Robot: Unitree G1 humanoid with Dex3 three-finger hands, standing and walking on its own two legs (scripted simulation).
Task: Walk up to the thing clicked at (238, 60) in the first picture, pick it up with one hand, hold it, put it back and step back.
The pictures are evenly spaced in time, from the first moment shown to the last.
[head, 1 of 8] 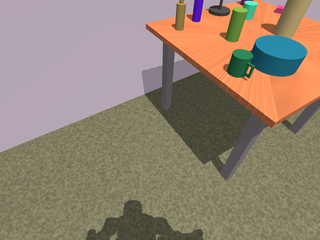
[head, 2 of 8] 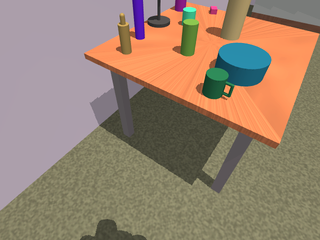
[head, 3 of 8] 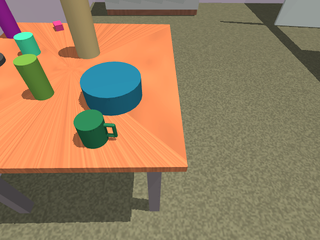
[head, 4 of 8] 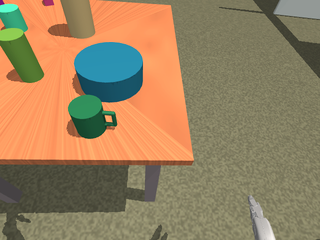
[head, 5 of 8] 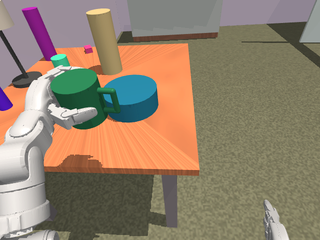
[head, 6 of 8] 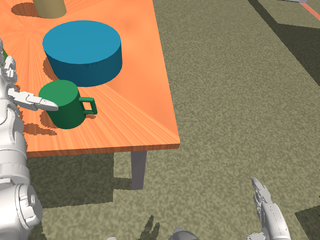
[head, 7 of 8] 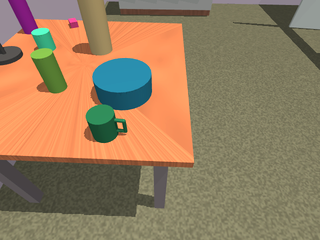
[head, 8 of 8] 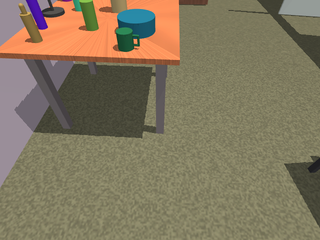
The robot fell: no
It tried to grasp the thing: yes
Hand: left
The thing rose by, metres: 0.25
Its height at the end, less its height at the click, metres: +0.00
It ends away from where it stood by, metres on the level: 0.01
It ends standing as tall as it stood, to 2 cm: yes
